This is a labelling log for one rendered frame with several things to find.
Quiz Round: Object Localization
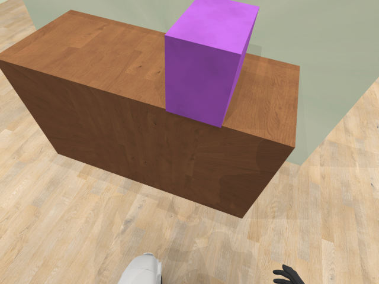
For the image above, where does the robot right hand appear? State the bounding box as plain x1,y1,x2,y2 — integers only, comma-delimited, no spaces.
273,264,305,284

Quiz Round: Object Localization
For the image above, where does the carton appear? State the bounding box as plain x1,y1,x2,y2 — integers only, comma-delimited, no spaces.
165,0,259,128

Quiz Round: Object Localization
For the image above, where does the pedestal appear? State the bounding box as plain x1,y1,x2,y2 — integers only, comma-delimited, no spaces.
0,10,300,219

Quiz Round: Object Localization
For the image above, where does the left robot thigh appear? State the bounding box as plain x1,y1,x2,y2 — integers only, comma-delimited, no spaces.
118,255,162,284

